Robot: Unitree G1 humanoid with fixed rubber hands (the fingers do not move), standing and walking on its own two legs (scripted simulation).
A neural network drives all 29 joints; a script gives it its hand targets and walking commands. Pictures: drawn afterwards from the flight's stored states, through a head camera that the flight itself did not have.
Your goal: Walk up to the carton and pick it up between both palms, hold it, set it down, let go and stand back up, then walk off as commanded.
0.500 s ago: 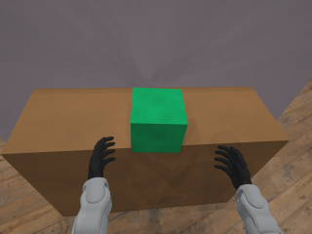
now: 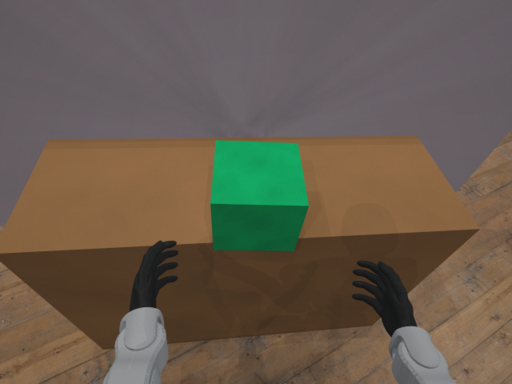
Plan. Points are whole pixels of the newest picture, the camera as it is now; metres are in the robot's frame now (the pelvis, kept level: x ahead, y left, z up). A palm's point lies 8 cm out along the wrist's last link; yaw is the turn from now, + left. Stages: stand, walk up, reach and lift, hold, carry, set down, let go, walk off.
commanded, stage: set down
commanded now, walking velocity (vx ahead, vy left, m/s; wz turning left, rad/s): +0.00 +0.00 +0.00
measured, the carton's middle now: (255, 196) +0.47 +0.03 -0.01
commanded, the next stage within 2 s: let go in 1.18 s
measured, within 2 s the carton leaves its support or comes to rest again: neither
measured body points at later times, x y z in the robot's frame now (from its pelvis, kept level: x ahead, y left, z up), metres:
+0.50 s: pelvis +0.02 +0.00 +0.00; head +0.05 +0.03 +0.45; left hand +0.24 +0.20 -0.02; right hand +0.24 -0.19 -0.01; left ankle +0.06 +0.13 -0.74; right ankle +0.00 -0.09 -0.74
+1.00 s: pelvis +0.02 +0.00 +0.00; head +0.06 +0.03 +0.45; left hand +0.22 +0.21 -0.07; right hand +0.23 -0.20 -0.04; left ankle +0.06 +0.13 -0.74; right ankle +0.00 -0.09 -0.74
